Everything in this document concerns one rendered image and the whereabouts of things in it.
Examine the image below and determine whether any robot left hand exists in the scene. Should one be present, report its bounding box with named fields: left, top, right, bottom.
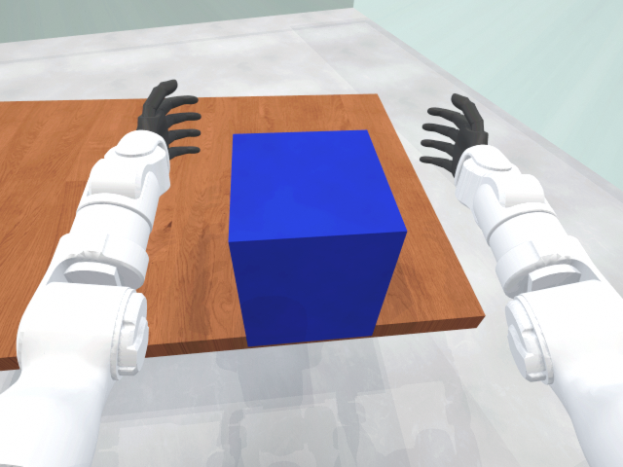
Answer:
left=136, top=80, right=202, bottom=160

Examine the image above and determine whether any right robot forearm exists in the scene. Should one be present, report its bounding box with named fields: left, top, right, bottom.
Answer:
left=455, top=145, right=623, bottom=306

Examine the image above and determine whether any left robot forearm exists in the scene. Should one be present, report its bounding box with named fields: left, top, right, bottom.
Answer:
left=17, top=130, right=170, bottom=370

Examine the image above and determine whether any carton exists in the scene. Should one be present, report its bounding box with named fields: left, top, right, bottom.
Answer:
left=229, top=130, right=407, bottom=346

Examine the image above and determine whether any robot right hand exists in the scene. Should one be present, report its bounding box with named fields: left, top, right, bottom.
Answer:
left=420, top=93, right=489, bottom=178

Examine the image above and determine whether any left robot upper arm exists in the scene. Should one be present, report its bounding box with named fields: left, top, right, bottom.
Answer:
left=0, top=282, right=149, bottom=467

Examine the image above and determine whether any table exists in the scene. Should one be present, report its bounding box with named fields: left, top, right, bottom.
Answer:
left=0, top=93, right=486, bottom=371

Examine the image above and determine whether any right robot upper arm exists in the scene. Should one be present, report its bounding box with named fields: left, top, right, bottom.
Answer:
left=505, top=279, right=623, bottom=467

